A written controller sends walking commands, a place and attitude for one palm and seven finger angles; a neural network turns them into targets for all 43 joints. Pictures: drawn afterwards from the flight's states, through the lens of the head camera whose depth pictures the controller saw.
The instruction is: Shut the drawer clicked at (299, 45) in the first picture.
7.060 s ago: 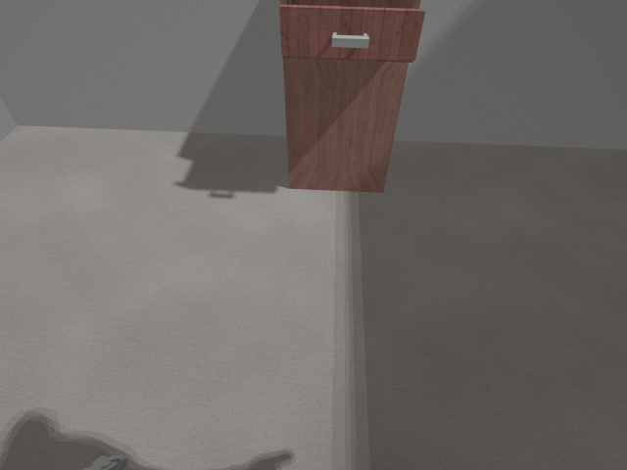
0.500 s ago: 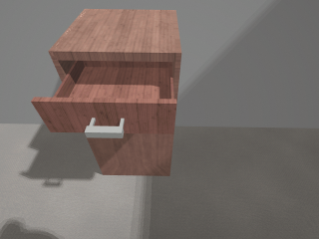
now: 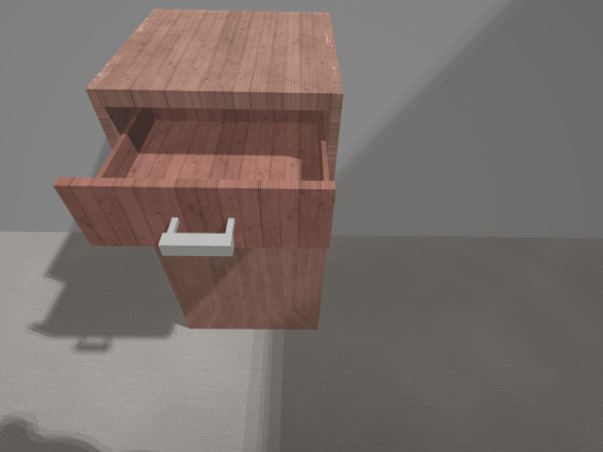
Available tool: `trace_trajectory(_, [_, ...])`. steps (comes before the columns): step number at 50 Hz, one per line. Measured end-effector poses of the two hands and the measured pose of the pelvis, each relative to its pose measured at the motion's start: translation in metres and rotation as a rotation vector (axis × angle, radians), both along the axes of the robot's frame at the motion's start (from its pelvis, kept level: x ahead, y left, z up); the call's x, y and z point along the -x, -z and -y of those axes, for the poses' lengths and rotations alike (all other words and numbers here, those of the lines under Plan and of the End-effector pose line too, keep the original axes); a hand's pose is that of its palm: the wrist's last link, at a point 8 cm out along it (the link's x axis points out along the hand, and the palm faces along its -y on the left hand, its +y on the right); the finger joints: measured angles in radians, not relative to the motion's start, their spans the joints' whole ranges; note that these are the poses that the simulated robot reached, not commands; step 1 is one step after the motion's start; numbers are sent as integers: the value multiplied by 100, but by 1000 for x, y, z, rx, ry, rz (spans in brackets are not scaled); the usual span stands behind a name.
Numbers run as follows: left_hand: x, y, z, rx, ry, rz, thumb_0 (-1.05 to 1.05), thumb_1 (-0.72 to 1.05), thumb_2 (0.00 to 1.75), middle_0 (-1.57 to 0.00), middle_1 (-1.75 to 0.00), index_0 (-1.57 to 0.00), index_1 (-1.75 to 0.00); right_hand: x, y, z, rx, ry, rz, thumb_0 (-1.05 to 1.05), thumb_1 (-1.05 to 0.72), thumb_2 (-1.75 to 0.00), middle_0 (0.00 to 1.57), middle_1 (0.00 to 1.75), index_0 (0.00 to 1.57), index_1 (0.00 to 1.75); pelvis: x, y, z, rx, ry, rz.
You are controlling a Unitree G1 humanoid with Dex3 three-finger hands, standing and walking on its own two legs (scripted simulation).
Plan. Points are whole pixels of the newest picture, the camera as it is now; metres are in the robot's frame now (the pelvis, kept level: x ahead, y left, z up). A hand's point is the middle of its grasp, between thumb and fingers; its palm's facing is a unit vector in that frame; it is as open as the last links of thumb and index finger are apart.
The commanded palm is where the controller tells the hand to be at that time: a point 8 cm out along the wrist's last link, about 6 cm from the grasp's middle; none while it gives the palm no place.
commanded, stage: look again from close up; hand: left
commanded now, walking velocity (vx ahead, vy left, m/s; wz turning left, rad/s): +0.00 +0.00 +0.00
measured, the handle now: (200, 234) +0.42 +0.18 +0.04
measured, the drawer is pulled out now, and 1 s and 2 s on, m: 0.22 0.22 0.22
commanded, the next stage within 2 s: shuffle to correct the standing spot in 0.28 s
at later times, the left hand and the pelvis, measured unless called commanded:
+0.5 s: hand out of the picture -0.02 +0.19 -0.18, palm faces +0.01 -0.99 -0.15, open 7.3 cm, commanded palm none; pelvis +0.01 +0.03 +0.00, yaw +1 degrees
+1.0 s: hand out of the picture +0.02 +0.13 -0.18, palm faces +0.03 -0.99 -0.13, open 7.3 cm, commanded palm none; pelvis +0.05 -0.02 +0.00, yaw -1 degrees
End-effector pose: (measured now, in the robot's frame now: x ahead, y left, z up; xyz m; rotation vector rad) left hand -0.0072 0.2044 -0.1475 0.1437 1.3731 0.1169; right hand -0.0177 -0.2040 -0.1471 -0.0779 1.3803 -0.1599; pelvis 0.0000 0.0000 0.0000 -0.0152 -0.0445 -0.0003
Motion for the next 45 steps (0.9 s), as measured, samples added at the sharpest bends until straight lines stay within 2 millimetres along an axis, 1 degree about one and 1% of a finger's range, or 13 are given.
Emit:
trace_trajectory(5, [-9, 0, -20, -17, -11, 53, 1, 92, 90, -20, -30, -20, -30, -19, -5, 7, 37, -33, 42, 2, -93, -90, 20, 29, 20, 30, 0, 1, -9, -4, -8, -4])
trace_trajectory(10, [-10, -1, -33, -21, -11, 60, 1, 92, 90, -20, -30, -20, -30, -35, -13, 9, 66, -56, 80, 2, -92, -90, 20, 29, 20, 30, 0, -1, -15, -4, -10, -14])
trace_trajectory(15, [-5, 0, -39, -11, -13, 36, 1, 91, 90, -20, -30, -20, -30, -45, -19, 6, 78, -73, 89, 1, -92, -90, 20, 29, 20, 30, -2, -3, -20, -3, -11, -21])
trace_trajectory(20, [4, 1, -39, 4, -20, 4, 1, 91, 90, -20, -30, -20, -30, -48, -21, 2, 83, -80, 81, 1, -92, -90, 20, 29, 20, 30, -4, -4, -25, -3, -11, -22])
trace_trajectory(27, [14, 5, -35, 31, -16, -51, 1, 91, 90, -20, -30, -20, -30, -45, -21, -2, 83, -64, 48, 1, -91, -90, 20, 29, 20, 30, -10, -4, -26, -9, -7, -24])
trace_trajectory(33, [15, 4, -26, 37, -16, -88, 1, 91, 90, -20, -30, -20, -30, -37, -16, 5, 78, -30, 6, 1, -91, -90, 21, 29, 21, 30, -18, -3, -17, -16, 2, -39])
trace_trajectory(37, [10, 2, -16, 31, -21, -95, 1, 91, 90, -20, -30, -20, -30, -34, -13, 15, 73, -12, -17, 1, -91, -90, 21, 29, 21, 30, -25, -1, -6, -13, 8, -48])
trace_trajectory(40, [2, 1, -7, 24, -24, -90, 1, 91, 90, -20, -30, -20, -30, -36, -10, 25, 71, -4, -26, 1, -91, -90, 21, 29, 21, 30, -31, 0, 4, -8, 10, -51])
trace_trajectory(45, [-12, 2, 10, 23, -37, -63, 0, 91, 90, -20, -30, -20, -30, -50, -8, 36, 70, -19, -28, 1, -91, -90, 20, 29, 20, 30, -43, 0, 15, -3, 7, -43])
